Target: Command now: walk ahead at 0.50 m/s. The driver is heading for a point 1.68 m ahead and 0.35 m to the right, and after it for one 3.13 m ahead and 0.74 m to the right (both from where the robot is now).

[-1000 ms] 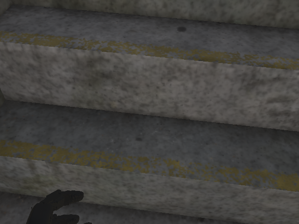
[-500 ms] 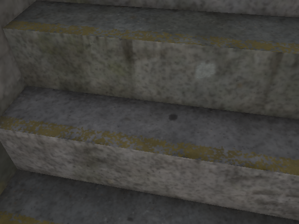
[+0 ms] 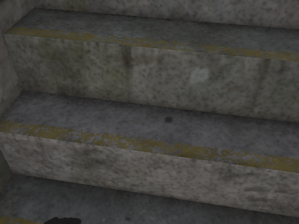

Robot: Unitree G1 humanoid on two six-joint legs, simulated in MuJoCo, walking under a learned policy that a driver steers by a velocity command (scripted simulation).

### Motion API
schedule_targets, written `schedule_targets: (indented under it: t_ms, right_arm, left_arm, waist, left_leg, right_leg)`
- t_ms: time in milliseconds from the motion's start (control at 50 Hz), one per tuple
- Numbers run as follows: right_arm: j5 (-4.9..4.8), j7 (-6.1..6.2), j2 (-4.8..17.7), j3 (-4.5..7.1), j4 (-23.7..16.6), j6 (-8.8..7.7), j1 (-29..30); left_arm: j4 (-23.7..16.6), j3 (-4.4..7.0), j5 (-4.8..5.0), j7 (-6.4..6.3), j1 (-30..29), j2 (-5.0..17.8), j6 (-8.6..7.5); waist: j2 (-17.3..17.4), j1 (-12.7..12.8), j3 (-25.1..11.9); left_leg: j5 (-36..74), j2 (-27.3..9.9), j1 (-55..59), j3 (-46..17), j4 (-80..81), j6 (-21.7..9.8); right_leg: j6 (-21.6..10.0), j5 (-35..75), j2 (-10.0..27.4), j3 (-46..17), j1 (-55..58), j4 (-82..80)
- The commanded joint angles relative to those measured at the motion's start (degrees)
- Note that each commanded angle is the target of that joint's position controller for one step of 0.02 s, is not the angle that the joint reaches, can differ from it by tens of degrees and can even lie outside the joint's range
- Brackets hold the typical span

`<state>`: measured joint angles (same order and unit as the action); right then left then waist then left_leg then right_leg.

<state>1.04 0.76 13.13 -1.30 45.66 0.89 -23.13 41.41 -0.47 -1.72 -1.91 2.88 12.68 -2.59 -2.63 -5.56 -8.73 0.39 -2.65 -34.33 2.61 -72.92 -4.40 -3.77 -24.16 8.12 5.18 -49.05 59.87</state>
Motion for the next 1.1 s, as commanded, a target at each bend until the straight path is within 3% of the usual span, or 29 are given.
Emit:
schedule_targets:
  t_ms: [20, 60, 100, 120, 140, 160, 180, 200, 220, 260, 300, 420, 480, 500, 520, 540, 560, 580, 600, 640, 680, 740, 820, 940, 980, 1000, 1060, 1080, 1100]
  right_arm:
    - [4.04, -1.22, -3.38, -1.22, 6.82, 1.17, -17.82]
    - [2.53, -2.76, -6.78, -2.18, 4.71, 0.08, 0.13]
    - [0.87, -2.57, -5.86, -4.55, 1.74, -1.39, 10.38]
    - [4.71, -3.1, 0.49, -2.73, 0.18, -1.44, 5.58]
    - [3.01, -2.1, 11.13, 2.53, 2.86, -2.33, -9.95]
    - [1.09, -1.21, 9.37, 3.05, 5.38, -2.18, -19.33]
    - [2.95, 0.61, 13.98, 4.17, 3.2, -2.57, -13.51]
    - [3.36, 2.93, 16.71, 5.78, 1.8, -4.38, -9.6]
    - [2.92, 3.66, 9.81, 3.99, 0.79, -4.42, -10.91]
    - [4.25, 3.23, 1.51, 1.2, -1.71, -4.57, -4.54]
    - [4.43, 3.57, -1.18, 0.46, -2.19, -4.43, -1.79]
    - [1.56, 4.25, 4.71, 2.4, -6.44, -3.79, 8.78]
    - [-1.14, 2.86, 5.31, 2.26, -10.87, -4.87, 18.1]
    - [-4.06, 2.14, 2.03, 1.24, -13.44, -5.44, 23.43]
    - [-5.92, 1.26, -6.07, -1.1, -13.91, -5.63, 18.19]
    - [-5.83, 0.14, -12.29, -2.57, -15.55, -5.95, 18.01]
    - [-4.0, -0.94, -14.15, -2.51, -14.41, -5.97, 7.27]
    - [-0.98, -1.89, -8.58, -2.28, -12.94, -6.55, -3.07]
    - [-0.94, -2.81, -3.47, -1.7, -12.08, -6.1, -3.46]
    - [-0.24, -3.19, -0.52, -1.34, -15.07, -3.64, 12.84]
    - [0.17, -1.38, -0.29, -1.34, -15.02, -2.8, 17.57]
    - [-1.4, 0.9, -2.95, -1.68, -13.11, -3.02, 18.62]
    - [-1.61, 0.37, -4.99, -1.47, -11.2, -3.33, 21.57]
    - [-1.96, -0.64, -5.14, -1.84, -7.9, -1.56, 22.3]
    - [-3.91, -0.07, -1.57, -0.11, -5.93, -0.57, 14.73]
    - [-2.83, 0.17, 0.89, 1.43, -4.72, -0.69, 10.15]
    - [-0.07, -1.4, 3.7, 3.93, 2.84, -2.38, -3.11]
    - [0.82, -0.83, 5.65, 3.86, 6.26, -1.96, -8.87]
    - [2.94, -0.48, 8.22, 4.01, 4.21, -1.69, -13.25]
  left_arm:
    - [-10.52, -0.14, 3.0, 0.78, -21.17, 0.24, 0.44]
    - [-9.0, -2.47, 6.21, 0.62, -7.39, -9.25, 3.12]
    - [-8.37, -2.9, 5.09, 0.15, 6.54, -14.54, 4.61]
    - [-12.66, -3.83, 5.51, 0.75, 1.26, -15.9, 4.67]
    - [-14.79, -5.34, 5.39, 1.84, -1.37, -14.58, 1.57]
    - [-13.66, -4.92, 4.28, 3.2, -4.4, -10.93, -0.86]
    - [-16.1, -3.24, 3.79, 2.72, -5.14, -5.62, -0.46]
    - [-12.6, -2.72, 5.09, 0.45, -4.95, -4.09, 0.71]
    - [-10.78, -1.25, 3.8, -0.53, -10.09, -1.13, 1.61]
    - [-10.59, 0.86, 0.27, -1.14, -12.33, 1.3, 3.66]
    - [-9.44, 1.55, 1.43, -1.45, -10.51, 0.06, 4.77]
    - [-2.99, 2.54, 0.85, 0.89, 5.77, -0.22, 4.46]
    - [2.79, 3.59, -2.09, 1.7, 24.51, 0.1, 4.83]
    - [6.6, 3.31, -2.69, 2.35, 32.7, -0.53, 4.54]
    - [10.23, 1.58, -0.97, 3.02, 27.61, -3.77, 4.12]
    - [7.77, -0.34, -4.98, 2.61, 20.76, -4.75, 2.23]
    - [3.23, -0.13, -6.02, 2.38, 18.12, -1.52, 1.66]
    - [2.92, 1.94, -2.36, 2.15, 20.86, 4.38, 1.58]
    - [2.19, 3.45, 1.72, 1.78, 18.23, 7.52, 1.81]
    - [1.23, 1.58, -0.1, 0.6, 8.99, 1.18, 1.03]
    - [2.18, 1.52, -1.37, -0.89, 11.97, 2.41, -0.78]
    - [4.85, 1.83, -1.74, -1.08, 20.49, 3.78, -1.51]
    - [7.16, 1.88, -1.05, -0.38, 25.24, 2.66, -0.48]
    - [6.48, 3.11, 1.14, -1.88, 14.32, 5.12, 1.09]
    - [8.1, 3.93, 1.36, -2.41, 13.81, 8.04, 1.06]
    - [7.62, 4.38, 1.77, -2.03, 11.44, 8.93, 1.28]
    - [6.18, 2.16, 1.89, 0.35, 11.3, 2.22, 1.22]
    - [3.92, 0.23, 1.47, 2.14, 9.28, -4.92, -0.71]
    - [9.4, 0.88, 3.58, 3.05, 21.04, -6.76, -2.64]
  waist:
    - [2.62, -7.97, 5.8]
    - [16.01, 6.22, 9.27]
    - [12.25, 16.46, 9.62]
    - [9.51, 14.2, 10.78]
    - [9.21, 7.64, 8.57]
    - [2.74, 2.15, 8.07]
    - [8.64, 5.1, 1.83]
    - [8.36, 3.36, 1.21]
    - [0.53, -0.9, 4.88]
    - [4.22, 0.19, 10.31]
    - [11.54, 1.69, 10.67]
    - [12.34, 11.54, 4.49]
    - [17.32, 17.99, 2.91]
    - [12.37, 20.85, 4.99]
    - [-0.3, 12.74, 8.72]
    - [-6.32, 6.22, 11.6]
    - [-7.62, 0.5, 7.45]
    - [-5.82, -1.5, -0.36]
    - [-2.73, -2.3, 2.12]
    - [4.23, 0.09, 8.9]
    - [5.6, 3.56, 9.34]
    - [-1.18, 7.31, 6.78]
    - [-5.02, 9.95, 8.49]
    - [-9.36, 6.52, 6.81]
    - [-13.45, 2.81, 7.11]
    - [-13.29, 0.72, 8.49]
    - [1.28, -1.01, 8.19]
    - [17.56, 1.08, 4.7]
    - [19.61, 1.26, -9.99]
  left_leg:
    - [13.57, 3.48, 17.79, 15.93, 44.39, -4.45]
    - [23.77, -4.23, 9.55, 10.11, 59.39, -6.52]
    - [35.17, -9.2, 13.23, 2.82, 67.68, -2.35]
    - [44.5, -7.45, 18.54, -1.53, 49.08, 0.37]
    - [44.47, -14.96, 37.45, -8.88, 41.88, -3.67]
    - [22.65, -17.48, 50.61, -14.06, 41.97, -6.0]
    - [15.89, -25.97, 48.95, -22.77, 46.72, -10.48]
    - [-24.78, -32.42, 45.5, -41.2, 58.23, -15.32]
    - [-30.13, -30.19, 43.78, -41.18, 59.98, -15.91]
    - [-16.64, -21.28, 28.27, -27.94, 58.58, -12.7]
    - [-10.76, -16.09, 20.51, -19.61, 58.81, -11.46]
    - [27.32, -8.35, 18.15, -1.0, 56.91, -7.37]
    - [57.51, -10.51, 24.15, -1.91, 37.05, -10.86]
    - [47.78, -4.14, 23.77, 1.32, 15.26, -6.88]
    - [-1.23, 1.47, 9.45, 1.77, -2.94, -4.73]
    - [-19.29, 10.78, -13.56, -11.87, -39.01, -3.1]
    - [-18.16, 14.03, -24.79, -21.86, -56.11, -2.66]
    - [-17.49, 8.44, -32.13, -22.25, -50.85, -0.12]
    - [-12.86, 4.27, -34.96, -19.49, -42.46, 2.15]
    - [-4.52, 3.1, -37.37, -16.56, -45.29, 5.45]
    - [1.91, 3.05, -38.42, -12.95, -43.41, 6.76]
    - [6.19, 1.74, -40.2, -11.69, -45.03, 5.65]
    - [5.85, 0.22, -42.07, -7.6, -37.78, 5.27]
    - [-4.62, -2.07, -2.18, 6.41, 5.59, 4.42]
    - [-14.99, -2.29, 3.7, 5.08, 17.06, 2.31]
    - [-13.6, -2.32, 6.21, 3.94, 24.59, 0.52]
    - [-0.68, -0.32, 23.41, 1.03, 52.36, -0.98]
    - [49.95, -10.64, 38.48, -11.37, 42.58, 1.27]
    - [56.93, -23.11, 46.64, -29.6, 46.56, -7.75]
  right_leg:
    - [5.42, -19.48, -0.73, 4.13, -4.59, -2.86]
    - [2.95, -10.43, -4.88, 7.63, -0.91, 42.18]
    - [4.53, -14.67, -10.4, -4.4, -8.77, 81.35]
    - [4.9, -14.13, -14.6, -6.18, -20.28, 92.59]
    - [7.74, -13.92, -10.91, -5.93, -38.51, 85.44]
    - [7.6, -0.2, -7.54, -9.62, -51.4, 83.31]
    - [10.13, 0.04, -5.09, -12.07, -45.45, 85.99]
    - [10.11, 12.41, -0.69, -18.42, -44.23, 76.55]
    - [11.09, 15.01, -3.26, -18.62, -43.48, 75.1]
    - [11.68, 16.07, -8.99, -10.27, -28.34, 72.23]
    - [10.78, 21.48, -10.19, -6.05, -18.36, 71.47]
    - [5.43, 16.17, -10.56, 5.07, 21.29, 9.69]
    - [-1.3, 7.44, -9.74, 3.48, 33.7, -21.15]
    - [-5.7, 20.44, -7.29, 3.42, 36.68, -47.51]
    - [-6.42, 36.68, -4.69, 1.75, 37.94, -49.86]
    - [-7.2, 50.41, -1.16, -11.43, 38.45, -31.24]
    - [-9.77, 64.51, 5.99, -18.36, 39.39, -23.55]
    - [-13.16, 27.8, 10.76, -27.22, 44.39, -32.12]
    - [-13.86, -8.71, 10.89, -32.43, 40.97, -40.67]
    - [-10.76, -15.25, 9.15, -31.69, 26.41, -41.77]
    - [-12.65, -13.04, 9.18, -28.01, 23.85, -41.29]
    - [-12.12, -9.82, 10.09, -25.9, 28.61, -41.25]
    - [-10.76, -7.02, 9.65, -21.46, 34.11, -42.54]
    - [-6.97, -0.14, 6.19, -7.0, 19.78, -50.58]
    - [-8.03, 2.17, 9.43, -9.76, 28.93, -51.69]
    - [-8.02, 8.43, 10.02, -10.24, 32.65, -48.66]
    - [-3.59, 25.19, 1.36, -3.14, 28.55, -9.99]
    - [1.35, 2.98, -6.82, -2.97, 5.27, 17.63]
    - [4.01, -0.99, -14.05, -18.81, -0.44, 45.23]
